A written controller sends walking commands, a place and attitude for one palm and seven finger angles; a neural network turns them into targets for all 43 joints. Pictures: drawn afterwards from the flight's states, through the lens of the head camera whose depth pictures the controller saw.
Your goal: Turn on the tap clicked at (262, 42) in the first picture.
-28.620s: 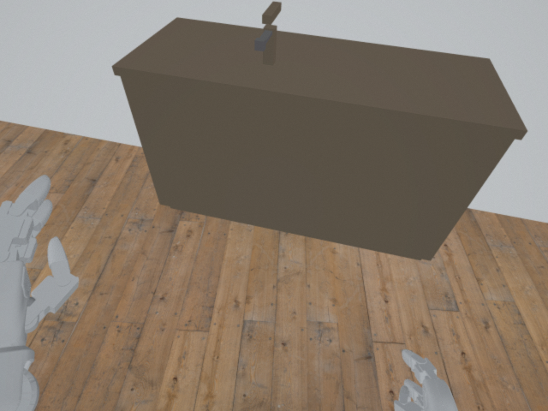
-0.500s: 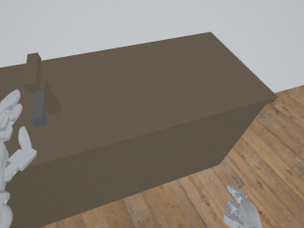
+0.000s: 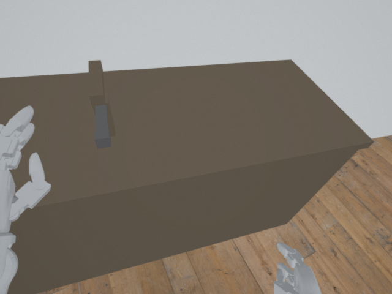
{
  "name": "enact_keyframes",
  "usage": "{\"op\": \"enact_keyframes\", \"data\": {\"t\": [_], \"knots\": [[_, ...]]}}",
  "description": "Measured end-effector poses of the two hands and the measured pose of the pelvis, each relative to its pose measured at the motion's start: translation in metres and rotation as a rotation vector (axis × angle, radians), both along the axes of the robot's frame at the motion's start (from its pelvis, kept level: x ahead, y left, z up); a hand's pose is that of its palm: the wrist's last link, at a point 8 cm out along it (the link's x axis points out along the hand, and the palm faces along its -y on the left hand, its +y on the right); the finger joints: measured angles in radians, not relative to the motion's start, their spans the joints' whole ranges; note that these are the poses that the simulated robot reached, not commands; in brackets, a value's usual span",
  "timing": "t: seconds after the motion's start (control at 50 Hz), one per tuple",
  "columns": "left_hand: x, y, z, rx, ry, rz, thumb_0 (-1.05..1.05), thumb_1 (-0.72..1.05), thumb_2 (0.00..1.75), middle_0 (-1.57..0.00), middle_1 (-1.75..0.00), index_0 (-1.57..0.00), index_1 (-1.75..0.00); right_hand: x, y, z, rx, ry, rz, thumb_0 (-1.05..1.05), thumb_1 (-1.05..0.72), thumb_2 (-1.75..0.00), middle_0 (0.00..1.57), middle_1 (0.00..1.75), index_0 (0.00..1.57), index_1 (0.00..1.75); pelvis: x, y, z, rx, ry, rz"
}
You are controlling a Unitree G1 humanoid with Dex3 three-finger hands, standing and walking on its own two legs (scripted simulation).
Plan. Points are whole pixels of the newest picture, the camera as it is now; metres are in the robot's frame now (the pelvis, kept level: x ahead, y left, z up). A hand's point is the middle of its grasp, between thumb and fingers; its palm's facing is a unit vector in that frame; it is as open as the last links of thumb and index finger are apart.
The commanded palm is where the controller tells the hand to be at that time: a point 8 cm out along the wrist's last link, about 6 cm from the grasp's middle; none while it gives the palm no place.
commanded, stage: come to a stop and stand still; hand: left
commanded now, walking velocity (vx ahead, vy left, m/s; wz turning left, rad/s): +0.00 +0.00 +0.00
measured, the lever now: (102, 139) +0.37 +0.25 +0.09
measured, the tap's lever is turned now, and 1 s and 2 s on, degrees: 0 0 0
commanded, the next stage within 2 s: look again from close up in 0.28 s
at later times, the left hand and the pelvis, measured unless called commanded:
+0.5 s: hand (54, 174) +0.23 +0.25 +0.17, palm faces +0.39 -0.85 -0.35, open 7.4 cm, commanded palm +0.17 +0.28 +0.18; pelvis +0.01 +0.00 +0.00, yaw +0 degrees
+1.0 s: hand (76, 181) +0.22 +0.22 +0.16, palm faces +0.39 -0.85 -0.35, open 7.4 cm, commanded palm +0.17 +0.25 +0.18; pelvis +0.01 -0.03 +0.01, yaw +0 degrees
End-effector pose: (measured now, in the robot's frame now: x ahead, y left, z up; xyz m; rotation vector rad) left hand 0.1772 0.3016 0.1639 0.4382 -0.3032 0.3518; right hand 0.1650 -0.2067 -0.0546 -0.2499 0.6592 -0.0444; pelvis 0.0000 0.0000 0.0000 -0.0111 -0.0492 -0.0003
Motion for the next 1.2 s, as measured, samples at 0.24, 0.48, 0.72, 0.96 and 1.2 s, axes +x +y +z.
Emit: {"op": "enact_keyframes", "data": {"t": [0.24,0.48,0.72,0.96,1.2], "knots": [[0.011,-0.002,0.010,-0.037,-0.082,-0.032,0.02,0.90,0.90,-0.20,-0.30,-0.20,-0.30,0.004,0.018,0.001,0.018,-0.006,0.018,0.02,-0.90,-0.90,0.21,0.30,0.21,0.30,0.002,0.016,0.002,-0.008,-0.005,-0.012],[0.012,-0.009,0.014,0.011,-0.045,-0.020,0.02,0.89,0.90,-0.21,-0.30,-0.20,-0.30,0.006,-0.006,-0.001,-0.020,0.045,-0.006,0.02,-0.90,-0.90,0.20,0.30,0.21,0.30,0.009,0.004,0.003,-0.014,0.003,0.002],[0.010,-0.027,0.000,-0.033,0.039,0.018,0.02,0.89,0.90,-0.21,-0.30,-0.20,-0.30,0.021,-0.027,0.002,-0.013,0.011,-0.015,0.02,-0.90,-0.90,0.20,0.30,0.21,0.30,0.012,-0.017,0.005,-0.013,0.009,0.005],[0.009,-0.044,0.012,-0.017,0.009,-0.002,0.02,0.89,0.90,-0.21,-0.31,-0.21,-0.30,0.021,-0.042,0.003,-0.016,-0.001,-0.017,0.02,-0.90,-0.90,0.20,0.30,0.21,0.30,0.010,-0.028,0.005,-0.013,0.017,0.008],[0.030,0.003,0.064,0.155,-0.161,0.099,0.02,0.89,0.90,-0.21,-0.31,-0.21,-0.30,0.000,-0.038,-0.018,0.021,0.072,0.023,0.02,-0.90,-0.90,0.20,0.30,0.20,0.30,-0.009,-0.028,0.000,-0.002,0.026,-0.002]]}}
